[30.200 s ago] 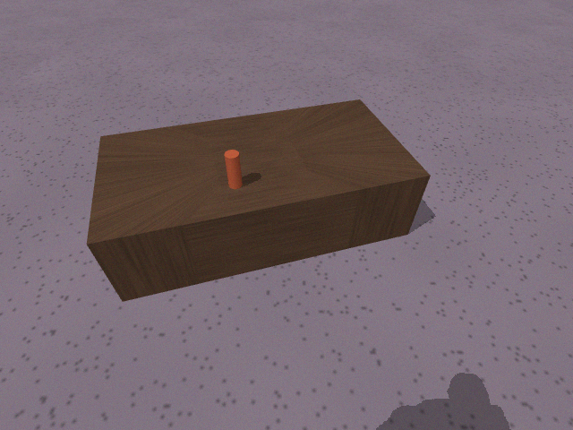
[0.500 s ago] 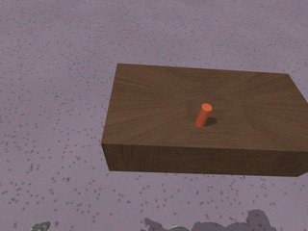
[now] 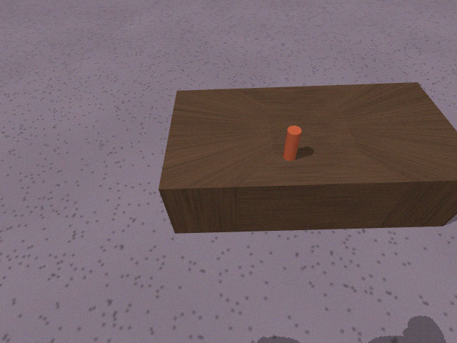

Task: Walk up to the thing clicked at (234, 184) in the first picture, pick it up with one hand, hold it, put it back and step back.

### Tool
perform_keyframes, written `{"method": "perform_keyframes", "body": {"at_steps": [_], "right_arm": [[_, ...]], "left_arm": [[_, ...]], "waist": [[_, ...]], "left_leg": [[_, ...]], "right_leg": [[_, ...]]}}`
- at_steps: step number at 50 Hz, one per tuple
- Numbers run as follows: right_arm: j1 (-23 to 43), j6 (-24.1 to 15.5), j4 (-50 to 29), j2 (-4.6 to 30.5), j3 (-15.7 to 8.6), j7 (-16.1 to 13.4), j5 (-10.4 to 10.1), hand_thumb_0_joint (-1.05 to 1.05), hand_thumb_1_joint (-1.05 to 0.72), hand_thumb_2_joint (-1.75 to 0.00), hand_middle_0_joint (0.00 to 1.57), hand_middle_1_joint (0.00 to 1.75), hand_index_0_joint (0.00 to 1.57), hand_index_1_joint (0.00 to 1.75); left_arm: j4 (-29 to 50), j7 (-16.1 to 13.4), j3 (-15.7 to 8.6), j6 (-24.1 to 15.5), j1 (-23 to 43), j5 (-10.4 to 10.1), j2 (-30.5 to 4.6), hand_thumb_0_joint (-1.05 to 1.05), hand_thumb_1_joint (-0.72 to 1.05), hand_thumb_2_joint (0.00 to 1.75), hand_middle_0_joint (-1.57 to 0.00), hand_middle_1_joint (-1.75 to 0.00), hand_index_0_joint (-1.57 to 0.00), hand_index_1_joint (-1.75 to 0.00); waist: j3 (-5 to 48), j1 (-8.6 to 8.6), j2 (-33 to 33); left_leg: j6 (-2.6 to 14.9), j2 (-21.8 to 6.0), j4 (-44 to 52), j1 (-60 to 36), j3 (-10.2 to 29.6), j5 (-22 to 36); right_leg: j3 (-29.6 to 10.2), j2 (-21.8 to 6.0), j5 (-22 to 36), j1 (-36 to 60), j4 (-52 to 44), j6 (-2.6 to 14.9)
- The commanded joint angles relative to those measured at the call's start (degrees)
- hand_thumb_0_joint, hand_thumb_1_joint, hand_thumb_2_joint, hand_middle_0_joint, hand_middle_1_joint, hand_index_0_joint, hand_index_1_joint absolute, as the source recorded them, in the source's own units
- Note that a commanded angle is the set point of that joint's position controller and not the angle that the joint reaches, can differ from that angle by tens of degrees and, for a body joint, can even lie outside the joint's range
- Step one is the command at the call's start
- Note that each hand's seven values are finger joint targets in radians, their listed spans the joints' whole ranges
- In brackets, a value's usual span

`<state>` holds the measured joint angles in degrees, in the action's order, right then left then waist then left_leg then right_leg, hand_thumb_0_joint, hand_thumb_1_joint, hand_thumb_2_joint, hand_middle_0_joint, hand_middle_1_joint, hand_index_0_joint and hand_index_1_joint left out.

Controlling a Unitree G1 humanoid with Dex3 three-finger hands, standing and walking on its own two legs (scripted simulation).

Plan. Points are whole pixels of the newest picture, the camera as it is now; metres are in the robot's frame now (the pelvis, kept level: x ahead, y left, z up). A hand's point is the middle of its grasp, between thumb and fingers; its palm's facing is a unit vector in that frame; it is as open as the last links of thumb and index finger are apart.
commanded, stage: step back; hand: right
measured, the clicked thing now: (291, 143) +0.92 -0.21 -0.33
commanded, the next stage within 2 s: stand in 1.62 s
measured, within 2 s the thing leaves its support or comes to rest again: neither
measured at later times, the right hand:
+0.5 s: hand out of the picture -0.03 -0.31 -0.14, palm faces -0.03 +0.90 -0.44, open 7.4 cm
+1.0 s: hand out of the picture -0.15 -0.28 -0.15, palm faces -0.08 +0.94 -0.33, open 7.4 cm
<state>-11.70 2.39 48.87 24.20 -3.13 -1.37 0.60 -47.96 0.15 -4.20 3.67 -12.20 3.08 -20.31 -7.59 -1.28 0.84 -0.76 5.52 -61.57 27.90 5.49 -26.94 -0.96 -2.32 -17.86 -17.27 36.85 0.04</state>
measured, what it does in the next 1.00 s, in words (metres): walks backwards: left foot, then right foot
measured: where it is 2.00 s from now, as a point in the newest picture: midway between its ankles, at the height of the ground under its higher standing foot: outside the picture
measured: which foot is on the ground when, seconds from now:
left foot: up 0.00-0.10, down 0.12-0.50, up 0.52-0.74, down 0.76-1.00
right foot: down 0.00-0.14, up 0.16-0.46, down 0.48-1.00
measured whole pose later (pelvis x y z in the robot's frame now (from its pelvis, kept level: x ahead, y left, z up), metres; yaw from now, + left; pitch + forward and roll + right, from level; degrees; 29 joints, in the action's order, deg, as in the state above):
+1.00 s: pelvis -0.24 -0.04 +0.00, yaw +2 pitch -3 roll +0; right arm -11.5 0.1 56.6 19.4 -1.9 1.3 2.1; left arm -57.5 1.0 -4.2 0.0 -11.9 1.8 -22.2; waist -3.2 -0.9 0.1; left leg -0.1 -0.7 -34.3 15.4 1.2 -15.9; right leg 1.1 -0.6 -17.6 -13.4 33.5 0.9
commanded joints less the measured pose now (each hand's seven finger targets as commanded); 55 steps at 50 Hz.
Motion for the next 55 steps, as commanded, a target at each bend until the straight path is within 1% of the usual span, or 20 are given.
{"method": "perform_keyframes", "body": {"at_steps": [1, 5, 6, 7, 8, 11, 17, 22, 23, 24, 25, 26, 29, 34, 37, 39, 40, 48, 51, 55], "right_arm": [[1.2, -2.1, -5.0, 7.9, -2.1, -0.8, 0.5, 0.0, -0.9, -0.9, 0.2, 0.3, 0.2, 0.3], [-5.8, -2.7, -1.5, 8.2, -2.8, -0.6, 1.0, 0.0, -0.9, -0.9, 0.2, 0.3, 0.2, 0.3], [-5.0, -2.9, -1.5, 11.8, -3.9, -0.7, 1.6, 0.0, -0.9, -0.9, 0.2, 0.3, 0.2, 0.3], [-1.1, -2.5, -3.1, 19.7, -4.9, -0.1, 1.1, 0.0, -0.9, -0.9, 0.2, 0.3, 0.2, 0.3], [-0.6, -2.7, -3.6, 21.1, -5.4, -0.2, 1.5, 0.0, -0.9, -0.9, 0.2, 0.3, 0.2, 0.3], [4.4, -2.9, -3.5, 14.1, -3.3, -1.3, 1.6, 0.0, -0.9, -0.9, 0.2, 0.3, 0.2, 0.3], [2.9, -2.1, -4.6, 12.6, -3.6, -0.9, 1.8, 0.0, -0.9, -0.9, 0.2, 0.3, 0.2, 0.3], [4.8, -0.5, -3.9, 14.5, -3.9, -0.1, 1.4, 0.0, -0.9, -0.9, 0.2, 0.3, 0.2, 0.3], [4.6, -0.3, -4.1, 11.9, -3.0, 0.1, 1.1, 0.0, -0.9, -0.9, 0.2, 0.3, 0.2, 0.3], [4.8, -0.5, -5.3, 7.7, -1.8, 0.3, 0.9, 0.0, -0.9, -0.9, 0.2, 0.3, 0.2, 0.3], [8.3, -0.5, -6.6, 8.0, -2.4, -0.6, 0.7, 0.0, -0.9, -0.9, 0.2, 0.3, 0.2, 0.3], [8.5, -0.4, -5.6, 10.7, -3.4, -0.7, 0.7, 0.0, -0.9, -0.9, 0.2, 0.3, 0.2, 0.3], [3.9, -1.3, -2.2, 9.4, -2.6, -0.2, 0.2, 0.0, -0.9, -0.9, 0.2, 0.3, 0.2, 0.3], [6.1, -2.8, -1.7, 8.6, -2.3, 1.2, 1.4, 0.0, -0.9, -0.9, 0.2, 0.3, 0.2, 0.3], [-0.3, -4.0, 2.5, 7.8, -2.9, 1.0, 1.4, 0.0, -0.9, -0.9, 0.2, 0.3, 0.2, 0.3], [0.4, -4.7, 2.7, 14.3, -3.8, 0.7, 1.9, 0.0, -0.9, -0.9, 0.2, 0.3, 0.2, 0.3], [1.9, -4.7, 2.2, 17.5, -4.6, 1.1, 1.6, 0.0, -0.9, -0.9, 0.2, 0.3, 0.2, 0.3], [5.6, -3.3, 3.1, 9.1, -2.1, 1.7, 1.0, 0.0, -0.9, -0.9, 0.2, 0.3, 0.2, 0.3], [6.0, -2.8, 3.1, 7.3, -2.2, 1.3, 1.0, 0.0, -0.9, -0.9, 0.2, 0.3, 0.2, 0.3], [2.0, -3.9, 5.1, 7.1, -2.0, 1.8, 0.6, 0.0, -0.9, -0.9, 0.2, 0.3, 0.2, 0.3]], "left_arm": [[7.3, -2.1, -4.1, -2.1, 3.2, -0.3, -15.4, 0.0, 0.9, 0.9, -0.2, -0.3, -0.2, -0.3], [8.3, -1.6, -2.9, -0.6, 5.8, -1.8, -14.3, 0.0, 0.9, 0.9, -0.2, -0.3, -0.2, -0.3], [8.4, -1.3, -2.0, -0.3, 3.9, -1.8, -11.6, 0.0, 0.9, 0.9, -0.2, -0.3, -0.2, -0.3], [9.7, -1.5, -2.0, -0.5, 6.1, -2.7, -11.3, 0.0, 0.9, 0.9, -0.2, -0.3, -0.2, -0.3], [9.0, -2.1, -3.4, -0.2, 9.6, -1.8, -13.8, 0.0, 0.9, 0.9, -0.2, -0.3, -0.2, -0.3], [5.6, -1.8, -3.2, 0.3, 4.4, -2.8, -12.9, 0.0, 0.9, 0.9, -0.2, -0.3, -0.2, -0.3], [5.0, -0.8, -3.1, -0.4, 2.9, -1.7, -12.2, 0.0, 0.9, 0.9, -0.2, -0.3, -0.2, -0.3], [-1.0, -0.2, -2.9, -2.4, -5.1, -1.6, -11.1, 0.0, 0.9, 0.9, -0.2, -0.3, -0.2, -0.3], [-2.0, -0.4, -3.6, -2.9, -6.1, -0.8, -12.9, 0.0, 0.9, 0.9, -0.2, -0.3, -0.2, -0.3], [-1.6, -0.6, -4.8, -3.1, -5.8, 0.1, -17.2, 0.0, 0.9, 0.9, -0.2, -0.3, -0.2, -0.3], [1.1, -0.7, -6.1, -2.8, -0.2, 0.1, -24.1, 0.0, 0.9, 0.9, -0.2, -0.3, -0.2, -0.3], [2.4, -0.9, -5.9, -3.1, 3.6, 0.0, -23.8, 0.0, 0.9, 0.9, -0.2, -0.3, -0.2, -0.3], [2.5, -1.3, -3.9, -4.2, 7.6, -0.1, -16.7, 0.0, 0.9, 0.9, -0.2, -0.3, -0.2, -0.3], [0.7, -1.0, -4.3, -4.9, 1.8, -0.1, -17.9, 0.0, 0.9, 0.9, -0.2, -0.3, -0.2, -0.3], [0.8, -0.4, -2.4, -4.0, 3.3, -1.0, -15.1, 0.0, 0.9, 0.9, -0.2, -0.3, -0.2, -0.3], [0.2, -0.2, -0.6, -3.8, 3.7, -2.4, -9.8, 0.0, 0.9, 0.9, -0.2, -0.3, -0.2, -0.3], [-1.0, -0.7, -2.6, -3.7, 6.0, -1.8, -15.4, 0.0, 0.9, 0.9, -0.2, -0.3, -0.2, -0.3], [-7.2, 0.0, -2.6, -5.4, -1.4, -1.4, -12.0, 0.0, 0.9, 0.9, -0.2, -0.3, -0.2, -0.3], [-6.6, -0.4, -3.9, -6.2, 0.8, -0.1, -19.5, 0.0, 0.9, 0.9, -0.2, -0.3, -0.2, -0.3], [-5.2, -0.8, -3.1, -7.3, 4.6, -0.6, -16.1, 0.0, 0.9, 0.9, -0.2, -0.3, -0.2, -0.3]], "waist": [[7.8, -1.25, -13.0], [11.4, 1.78, -8.9], [11.9, 0.5, -0.5], [10.8, 1.04, 13.0], [9.5, 3.93, 11.0], [8.9, -1.01, 3.1], [9.6, 1.87, 8.0], [15.1, -0.49, 11.4], [13.6, -0.79, 6.7], [9.5, -0.92, -6.6], [6.6, -3.35, -15.3], [2.0, -2.18, -12.2], [2.9, 1.58, -7.1], [5.1, -2.6, -11.9], [7.5, 1.12, -7.9], [8.0, 1.39, 11.1], [4.3, 2.43, 7.6], [5.4, -2.03, 5.6], [0.9, -2.18, -9.3], [2.8, -0.34, -6.5]], "left_leg": [[0.11, -3.4, 12.8, -0.1, -2.3, -3.8], [1.48, -3.7, 39.4, -13.7, -7.0, 16.0], [4.39, -12.5, 40.2, -19.3, 6.4, 23.1], [13.77, -26.1, 41.9, -15.2, 22.9, 31.3], [19.13, -30.1, 43.2, -8.1, 29.6, 31.5], [14.04, -21.5, 36.6, -12.3, 11.2, 39.0], [15.03, -20.7, 36.3, -19.8, 8.3, 29.5], [10.41, -17.5, 31.4, -15.4, 3.4, 19.0], [7.38, -14.5, 26.4, -8.1, 1.1, 13.9], [3.45, -6.4, 16.9, 6.5, -1.9, 1.0], [0.42, -2.0, 7.4, 4.1, 1.2, -7.4], [-0.27, -4.3, -0.1, 1.3, 5.7, -5.7], [0.32, -1.3, -2.2, 1.8, 2.6, 2.0], [-0.22, -5.5, 19.2, -0.5, -3.1, -2.6], [1.35, -3.3, 40.7, -20.2, -5.4, 6.8], [9.25, -21.0, 48.3, -20.6, 25.4, -11.0], [14.36, -24.8, 50.6, -8.9, 29.0, -19.6], [4.63, -12.8, 41.4, -1.0, 5.7, -7.0], [0.83, -3.2, 16.1, 1.5, 0.0, -4.2], [0.85, -6.6, 17.7, -2.3, 0.8, 2.0]], "right_leg": [[-10.5, -12.9, 28.1, 11.5, -7.2, 11.4], [-7.3, -9.4, 23.0, 8.0, 3.0, 7.07], [-5.1, -4.8, 11.0, -1.9, 8.6, 4.02], [1.6, 5.3, -12.6, -8.5, 17.5, 1.09], [-7.1, 5.3, -20.5, -6.4, 29.1, 0.61], [-11.9, 6.9, -13.3, -10.3, 39.1, 1.41], [-5.6, 5.0, -12.8, -9.1, 21.8, -2.11], [2.8, 4.1, -2.1, 8.0, -13.2, 1.29], [-1.3, 2.6, -0.9, 11.7, -14.7, 2.26], [-18.7, -7.2, -10.0, 12.6, -17.5, 5.44], [-31.1, -20.8, -16.9, -4.2, -23.0, 14.85], [-32.5, -22.6, -19.2, -12.5, -24.0, 16.62], [-13.2, -10.7, -0.2, -4.0, -14.4, 10.31], [-14.5, -12.0, -5.9, 6.7, -13.1, 11.13], [-9.1, -9.1, -1.2, -1.2, -5.1, 7.51], [1.5, 1.2, -11.6, -13.0, 8.7, 1.16], [-2.6, -0.6, -17.1, -7.2, 14.2, 1.45], [3.2, 3.1, -0.9, 15.0, -11.4, 2.18], [-27.0, -17.6, -34.8, 2.7, -28.0, 10.77], [-15.6, -13.8, -12.1, 5.0, -23.1, 9.99]]}}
